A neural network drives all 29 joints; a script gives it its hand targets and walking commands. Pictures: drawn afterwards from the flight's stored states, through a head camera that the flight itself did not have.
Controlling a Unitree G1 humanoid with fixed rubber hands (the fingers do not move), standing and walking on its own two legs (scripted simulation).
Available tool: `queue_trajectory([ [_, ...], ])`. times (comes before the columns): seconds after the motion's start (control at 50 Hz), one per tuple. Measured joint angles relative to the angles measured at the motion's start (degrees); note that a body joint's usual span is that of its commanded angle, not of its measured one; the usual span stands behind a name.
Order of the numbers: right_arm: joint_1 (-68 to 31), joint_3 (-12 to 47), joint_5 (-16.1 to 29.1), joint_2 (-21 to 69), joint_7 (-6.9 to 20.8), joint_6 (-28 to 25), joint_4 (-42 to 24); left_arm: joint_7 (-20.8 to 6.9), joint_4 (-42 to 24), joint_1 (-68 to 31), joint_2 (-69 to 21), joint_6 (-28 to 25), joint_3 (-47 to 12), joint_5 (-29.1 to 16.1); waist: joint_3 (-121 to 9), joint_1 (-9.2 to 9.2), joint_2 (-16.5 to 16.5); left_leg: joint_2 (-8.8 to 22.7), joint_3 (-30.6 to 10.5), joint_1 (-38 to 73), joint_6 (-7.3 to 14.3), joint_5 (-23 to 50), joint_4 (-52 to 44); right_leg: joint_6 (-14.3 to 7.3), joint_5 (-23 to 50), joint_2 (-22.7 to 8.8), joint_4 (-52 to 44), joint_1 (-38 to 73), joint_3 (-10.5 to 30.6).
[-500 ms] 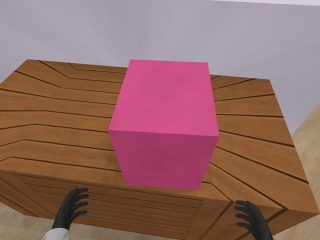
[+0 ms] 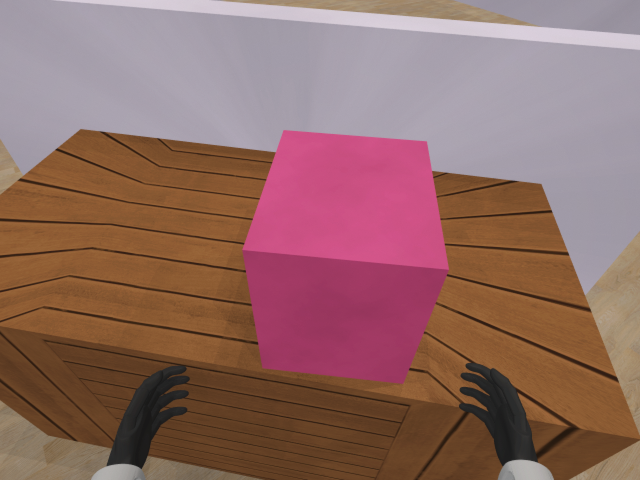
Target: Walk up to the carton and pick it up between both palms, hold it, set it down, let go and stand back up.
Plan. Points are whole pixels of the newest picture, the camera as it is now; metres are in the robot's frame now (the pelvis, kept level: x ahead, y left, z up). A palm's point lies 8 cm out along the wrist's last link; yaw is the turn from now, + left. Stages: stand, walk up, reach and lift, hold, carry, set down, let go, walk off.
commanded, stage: reach and lift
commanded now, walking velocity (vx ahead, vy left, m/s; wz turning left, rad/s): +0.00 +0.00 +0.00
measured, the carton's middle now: (343, 256) +0.43 +0.00 +0.03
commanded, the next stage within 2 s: none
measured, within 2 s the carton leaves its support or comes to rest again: neither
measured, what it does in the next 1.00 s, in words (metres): stands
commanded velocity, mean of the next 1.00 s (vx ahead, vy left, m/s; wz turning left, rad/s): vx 0.00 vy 0.00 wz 0.00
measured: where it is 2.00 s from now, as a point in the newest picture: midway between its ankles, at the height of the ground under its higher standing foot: outside the picture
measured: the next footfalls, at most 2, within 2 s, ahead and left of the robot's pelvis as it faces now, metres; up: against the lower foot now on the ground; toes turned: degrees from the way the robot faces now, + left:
none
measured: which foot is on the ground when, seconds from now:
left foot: down 0.00-1.00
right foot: down 0.00-1.00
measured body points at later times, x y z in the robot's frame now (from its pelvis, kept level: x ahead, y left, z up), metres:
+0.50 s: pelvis +0.01 +0.00 +0.00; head -0.01 +0.02 +0.45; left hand +0.25 +0.23 +0.04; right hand +0.25 -0.20 +0.04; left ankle +0.01 +0.11 -0.75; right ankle -0.04 -0.12 -0.75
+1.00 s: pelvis +0.00 +0.00 +0.00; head +0.01 +0.00 +0.45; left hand +0.33 +0.22 +0.11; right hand +0.31 -0.21 +0.10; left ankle +0.01 +0.11 -0.75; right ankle -0.04 -0.12 -0.75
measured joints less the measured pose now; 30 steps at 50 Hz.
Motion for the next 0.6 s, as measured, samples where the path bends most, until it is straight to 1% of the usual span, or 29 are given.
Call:
queue_trajectory([
  [0.06,-0.58,-0.25,0.52,0.35,0.04,0.12,-1.26,0.34,-0.8,-1.08,0.64,-1.54,-0.73,-1.14,-0.11,-0.11,0.12,-0.1,0.16,-0.71,0.09,-0.14,0.54,0.11,-0.23,-0.07,0.78,-0.86,0.12],
  [0.12,-2.02,-0.31,0.79,0.19,0.06,0.6,-1.35,0.52,0.16,-2.76,0.48,-2.19,-1.36,-1.76,-0.1,-0.36,0.48,-0.14,0.38,-1.15,0.21,-0.3,0.93,0.2,-0.34,-0.11,1.14,-1.34,0.32],
  [0.2,-3.84,-0.1,2.07,-0.45,-0.29,1.99,-1.9,0.58,0.32,-4.71,-0.04,-1.03,-1.77,-1.98,0.04,-0.57,0.81,-0.07,0.72,-1.41,0.35,-0.43,1.01,0.36,-0.19,-0.08,0.94,-1.57,0.66],
  [0.28,-4.86,-0.03,3.13,-1.62,-0.47,4.23,-4.14,1.11,-2.45,-6.24,-0.66,1.57,-1.58,-2.09,0.11,-0.31,0.98,0.05,1.12,-0.94,0.37,-0.3,0.23,0.41,0.22,-0.07,-0.1,-1.12,1.09],
  [0.36,-5.56,0.64,4.47,-3.16,-0.87,6.75,-7.24,0.83,-5.38,-7.47,-1.46,5.35,-0.41,-1.15,0.41,0.02,1.18,0.25,1.39,0.12,0.39,-0.21,-0.7,0.4,0.8,0.02,-1.7,0.13,1.42],
  [0.4,-6.14,1.05,5.17,-3.75,-1.31,8.78,-8.75,0.49,-6.75,-8.08,-1.65,8.25,0.49,-1.31,0.7,0.0,1.14,0.31,1.42,0.74,0.38,-0.05,-1.34,0.4,1.11,0.03,-2.54,0.82,1.48],
  [0.46,-6.5,1.2,6.03,-4.38,-2.05,11.25,-11.79,0.19,-10.89,-8.34,-1.65,12.64,1.64,-1.03,0.77,-0.06,1.02,0.42,1.4,1.18,0.26,0.16,-2.04,0.3,1.48,0.08,-3.52,1.39,1.48],
  [0.52,-7.5,0.75,6.63,-4.96,-2.76,14.26,-14.23,-0.03,-14.18,-9.65,-1.35,16.98,2.69,-1.52,0.7,-0.08,0.97,0.49,1.4,1.36,0.18,0.28,-2.54,0.18,1.65,0.13,-4.0,1.53,1.49],
  [0.6,-9.77,0.6,7.8,-5.78,-3.62,18.15,-17.16,-0.49,-16.65,-12.46,-1.12,21.87,4.3,-2.33,0.22,-0.27,1.19,0.62,1.58,1.12,0.08,0.62,-3.24,0.13,1.84,0.2,-4.29,1.03,1.68],
])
